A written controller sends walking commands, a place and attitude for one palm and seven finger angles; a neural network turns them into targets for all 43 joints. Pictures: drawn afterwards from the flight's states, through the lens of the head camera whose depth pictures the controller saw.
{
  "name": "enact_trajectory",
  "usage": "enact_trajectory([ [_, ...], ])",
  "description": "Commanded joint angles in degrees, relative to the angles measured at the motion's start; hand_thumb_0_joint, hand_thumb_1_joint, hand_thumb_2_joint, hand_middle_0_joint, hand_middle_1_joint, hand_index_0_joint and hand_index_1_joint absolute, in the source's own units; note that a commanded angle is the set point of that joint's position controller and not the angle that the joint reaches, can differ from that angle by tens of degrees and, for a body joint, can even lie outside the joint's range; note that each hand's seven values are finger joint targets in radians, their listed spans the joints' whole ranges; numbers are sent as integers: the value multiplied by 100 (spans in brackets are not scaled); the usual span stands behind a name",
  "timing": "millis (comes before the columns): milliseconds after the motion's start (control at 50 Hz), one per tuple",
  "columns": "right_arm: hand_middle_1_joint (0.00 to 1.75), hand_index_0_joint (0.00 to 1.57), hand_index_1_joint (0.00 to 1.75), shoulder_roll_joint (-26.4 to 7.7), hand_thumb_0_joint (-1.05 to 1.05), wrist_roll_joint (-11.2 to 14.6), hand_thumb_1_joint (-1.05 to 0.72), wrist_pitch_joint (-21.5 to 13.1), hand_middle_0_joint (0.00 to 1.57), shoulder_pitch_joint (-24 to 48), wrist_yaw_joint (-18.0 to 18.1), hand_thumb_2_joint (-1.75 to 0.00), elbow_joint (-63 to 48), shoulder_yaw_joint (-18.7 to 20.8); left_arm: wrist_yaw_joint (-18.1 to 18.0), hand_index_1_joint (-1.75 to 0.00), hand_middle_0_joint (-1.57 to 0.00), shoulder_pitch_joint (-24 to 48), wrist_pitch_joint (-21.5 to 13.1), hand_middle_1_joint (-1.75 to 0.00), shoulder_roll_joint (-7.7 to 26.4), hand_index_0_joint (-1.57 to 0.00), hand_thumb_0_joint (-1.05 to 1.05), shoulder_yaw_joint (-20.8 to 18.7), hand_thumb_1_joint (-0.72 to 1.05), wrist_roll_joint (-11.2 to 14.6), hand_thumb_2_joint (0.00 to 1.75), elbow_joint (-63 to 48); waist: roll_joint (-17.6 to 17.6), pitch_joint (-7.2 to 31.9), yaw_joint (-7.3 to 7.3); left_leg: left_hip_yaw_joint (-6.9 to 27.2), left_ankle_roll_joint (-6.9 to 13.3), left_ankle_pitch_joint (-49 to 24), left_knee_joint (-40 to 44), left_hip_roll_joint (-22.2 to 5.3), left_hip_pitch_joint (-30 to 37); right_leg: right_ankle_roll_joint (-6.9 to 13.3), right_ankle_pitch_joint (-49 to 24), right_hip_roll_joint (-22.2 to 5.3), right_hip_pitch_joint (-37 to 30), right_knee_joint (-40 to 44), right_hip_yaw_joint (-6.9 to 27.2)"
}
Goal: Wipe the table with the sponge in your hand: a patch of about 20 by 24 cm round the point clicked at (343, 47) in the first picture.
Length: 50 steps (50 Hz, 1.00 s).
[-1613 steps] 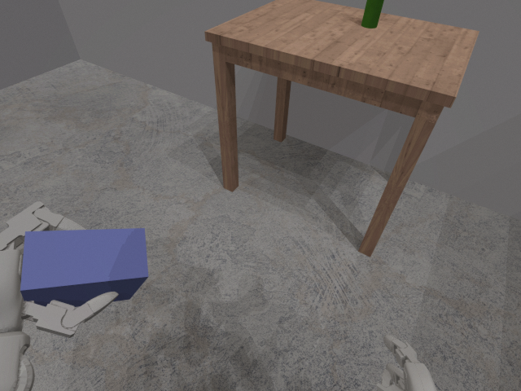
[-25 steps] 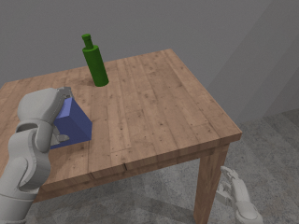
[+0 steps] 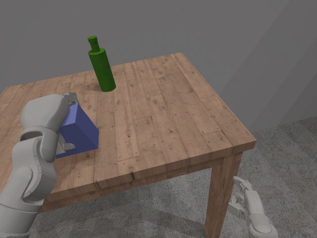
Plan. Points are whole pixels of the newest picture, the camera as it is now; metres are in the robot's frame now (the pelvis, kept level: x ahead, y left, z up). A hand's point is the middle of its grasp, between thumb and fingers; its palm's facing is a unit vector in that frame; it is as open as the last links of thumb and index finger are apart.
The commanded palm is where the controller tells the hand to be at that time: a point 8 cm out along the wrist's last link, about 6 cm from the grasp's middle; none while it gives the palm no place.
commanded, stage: lower the sponge onto the table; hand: left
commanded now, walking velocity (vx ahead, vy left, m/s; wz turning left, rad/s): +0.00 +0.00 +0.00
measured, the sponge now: (69, 136) +0.27 +0.27 +0.16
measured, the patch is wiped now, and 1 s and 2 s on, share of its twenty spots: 0.00 0.00 0.00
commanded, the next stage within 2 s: wipe forward along the first lane in 1.56 s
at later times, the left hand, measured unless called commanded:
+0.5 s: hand (67, 133) +0.27 +0.27 +0.18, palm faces +0.14 -0.04 -0.99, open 9.7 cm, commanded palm +0.22 +0.26 +0.25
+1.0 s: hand (71, 139) +0.26 +0.26 +0.16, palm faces +0.12 -0.05 -0.99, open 9.7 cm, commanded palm +0.22 +0.26 +0.23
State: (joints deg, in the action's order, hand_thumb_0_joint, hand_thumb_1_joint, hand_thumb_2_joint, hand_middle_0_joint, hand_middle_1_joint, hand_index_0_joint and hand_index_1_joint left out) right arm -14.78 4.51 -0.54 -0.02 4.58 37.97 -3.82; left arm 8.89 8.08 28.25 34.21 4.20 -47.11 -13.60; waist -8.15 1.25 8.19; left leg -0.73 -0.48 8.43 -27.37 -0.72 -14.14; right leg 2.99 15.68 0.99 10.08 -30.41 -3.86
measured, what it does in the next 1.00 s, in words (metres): stands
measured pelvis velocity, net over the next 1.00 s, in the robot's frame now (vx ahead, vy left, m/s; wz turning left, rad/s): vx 0.01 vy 0.00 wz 0.00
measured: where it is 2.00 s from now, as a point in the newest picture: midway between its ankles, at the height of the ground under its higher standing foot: outside the picture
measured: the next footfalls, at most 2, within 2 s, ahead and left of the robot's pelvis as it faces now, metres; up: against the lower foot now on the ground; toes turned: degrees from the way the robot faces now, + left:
none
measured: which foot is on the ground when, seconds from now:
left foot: down 0.00-1.00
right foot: down 0.00-1.00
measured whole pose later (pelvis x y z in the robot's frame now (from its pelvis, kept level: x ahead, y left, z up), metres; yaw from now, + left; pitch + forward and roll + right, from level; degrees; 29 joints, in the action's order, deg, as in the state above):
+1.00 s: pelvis +0.01 +0.00 +0.00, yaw +0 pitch -5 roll +0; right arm -14.9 3.4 -0.9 -0.4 3.6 38.7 -3.0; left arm 7.2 2.6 25.5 31.4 6.3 -50.0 -12.6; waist -8.1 0.8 8.3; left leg -0.5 -0.6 8.9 -27.1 -0.8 -13.3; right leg 3.2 15.9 1.2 9.0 -29.6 -3.8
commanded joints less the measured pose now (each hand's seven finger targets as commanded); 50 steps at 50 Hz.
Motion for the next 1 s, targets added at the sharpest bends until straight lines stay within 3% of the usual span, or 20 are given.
enact_trajectory([
  [0,30,20,30,-444,0,-29,-90,-361,20,1479,37,-90,-1114,167,-253,-160,-120,1886,-53,-160,1626,-120,0,-1140,10,-270,130,-868,491,1119,77,261,143,-154,241,196,622,56,-239,-224,187,820,681],
  [20,30,20,30,-446,0,-12,-90,-385,20,1636,40,-90,-1156,144,-234,-160,-120,1862,-27,-160,1763,-120,0,-1260,10,-294,130,-967,242,1122,103,302,138,-155,239,197,640,132,-229,-176,182,812,831],
  [60,30,20,30,-421,0,-28,-90,-384,20,1506,25,-90,-1100,145,-219,-160,-120,1954,-57,-160,1549,-120,0,-1069,10,-262,130,-867,397,1060,44,269,133,-195,243,194,637,58,-251,-211,237,810,627],
  [120,30,20,30,-410,0,-21,-90,-417,20,1626,32,-90,-1166,145,-170,-160,-120,1827,-53,-160,1520,-120,0,-1074,10,-284,130,-932,352,1071,88,310,147,-177,222,189,692,125,-274,-176,256,813,785],
  [160,30,20,30,-434,0,-35,-90,-402,20,1445,17,-90,-1123,169,-155,-160,-120,1645,-81,-160,1402,-120,0,-991,10,-259,130,-811,593,1093,44,259,146,-277,185,176,637,43,-397,-234,222,782,639],
  [220,30,20,30,-445,0,-5,-90,-380,20,1568,27,-90,-1148,160,-125,-160,-120,1566,-58,-160,1545,-120,0,-1150,10,-247,130,-778,505,955,52,296,149,-116,192,177,594,97,-241,-194,296,854,826],
  [300,30,20,30,-447,0,-32,-90,-374,20,1416,30,-90,-1108,179,-144,-160,-120,1696,-143,-160,1414,-120,0,-945,10,-309,130,-797,505,998,13,250,164,-151,199,204,633,21,-264,-226,292,835,618],
  [320,30,20,30,-428,0,-24,-90,-415,20,1579,42,-90,-1157,147,-140,-160,-120,1811,-129,-160,1457,-120,0,-964,10,-362,130,-863,341,1026,26,299,164,-97,217,203,694,103,-215,-177,304,838,772],
  [420,30,20,30,-388,0,-51,-90,-456,20,1612,-7,-90,-1153,158,-213,-160,-120,1737,-236,-160,1360,-120,0,-897,10,-434,130,-1175,170,1136,75,333,173,-239,268,215,818,138,-342,-133,219,796,721],
  [500,30,20,30,-419,0,-100,-90,-393,20,1399,-39,-90,-1057,209,-345,-160,-120,1505,-240,-160,1371,-120,0,-1042,10,-377,130,-987,482,1112,84,243,160,-366,252,197,753,57,-488,-195,151,824,608],
  [520,30,20,30,-435,0,-77,-90,-398,20,1535,-25,-90,-1065,183,-362,-160,-120,1478,-178,-160,1515,-120,0,-1199,10,-398,130,-881,415,1015,103,308,149,-269,260,193,725,147,-370,-133,201,862,822],
  [580,30,20,30,-408,0,-59,-90,-346,20,1437,-45,-90,-1063,183,-381,-160,-120,1464,-181,-160,1140,-120,0,-880,10,-351,130,-864,482,1001,36,229,147,-227,301,194,725,37,-318,-173,235,876,569],
  [620,30,20,30,-421,0,-50,-90,-367,20,1560,-37,-90,-1115,179,-372,-160,-120,1237,-129,-160,1241,-120,0,-1015,10,-372,130,-855,430,1008,101,281,153,-232,292,183,731,127,-355,-122,205,853,738],
  [640,30,20,30,-391,0,-45,-90,-374,20,1501,-48,-90,-1122,175,-369,-160,-120,1265,-149,-160,1065,-120,0,-847,10,-359,130,-979,496,1161,56,228,158,-338,242,191,727,63,-453,-193,124,788,612],
  [720,30,20,30,-416,0,-58,-90,-358,20,1581,-43,-90,-1155,167,-303,-160,-120,1176,-128,-160,1134,-120,0,-833,10,-429,130,-1045,359,964,55,277,181,-218,271,195,758,105,-364,-118,259,852,705],
  [760,30,20,30,-414,0,-78,-90,-371,20,1389,-44,-90,-1072,166,-313,-160,-120,1442,-184,-160,981,-120,0,-612,10,-483,130,-871,448,896,-41,249,177,-183,294,195,724,47,-310,-152,319,849,520],
  [820,30,20,30,-420,0,-90,-90,-394,20,1545,-39,-90,-1128,196,-355,-160,-120,1253,-237,-160,1285,-120,0,-929,10,-567,130,-1103,358,1071,96,290,202,-291,266,214,821,135,-379,-96,191,840,728],
  [880,30,20,30,-395,0,-119,-90,-393,20,1381,-73,-90,-1056,209,-437,-160,-120,1212,-306,-160,1127,-120,0,-850,10,-549,130,-1011,501,1068,63,241,188,-437,269,219,801,61,-499,-145,147,836,552],
  [920,30,20,30,-397,0,-99,-90,-399,20,1541,-59,-90,-1092,194,-470,-160,-120,1240,-262,-160,1183,-120,0,-921,10,-552,130,-1038,294,993,92,275,186,-324,294,219,855,146,-392,-78,211,882,746],
  [980,30,20,30,-437,0,-107,-90,-357,20,1350,-72,-90,-964,225,-508,-160,-120,1164,-237,-160,1073,-120,0,-856,10,-544,130,-660,574,941,27,217,173,-315,286,212,768,63,-387,-131,221,917,612],
])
